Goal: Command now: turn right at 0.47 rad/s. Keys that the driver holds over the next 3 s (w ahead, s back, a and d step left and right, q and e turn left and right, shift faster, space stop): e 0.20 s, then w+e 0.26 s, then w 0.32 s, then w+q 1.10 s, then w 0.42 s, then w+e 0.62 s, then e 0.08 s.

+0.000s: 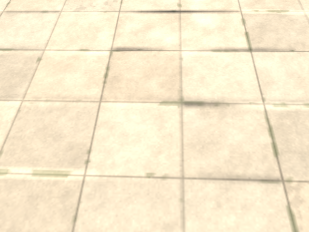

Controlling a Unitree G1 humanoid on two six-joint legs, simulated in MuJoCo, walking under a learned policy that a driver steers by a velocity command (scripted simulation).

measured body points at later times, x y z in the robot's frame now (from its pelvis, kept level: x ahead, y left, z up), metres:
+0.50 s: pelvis +0.05 -0.01 +0.01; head +0.06 -0.03 +0.46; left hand +0.23 +0.24 -0.08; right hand +0.15 -0.33 -0.07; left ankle +0.12 +0.12 -0.72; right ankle +0.01 -0.10 -0.73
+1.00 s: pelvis +0.24 -0.11 -0.01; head +0.28 -0.13 +0.44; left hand +0.55 +0.01 -0.06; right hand +0.10 -0.36 -0.13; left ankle +0.12 +0.10 -0.71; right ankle +0.30 -0.25 -0.73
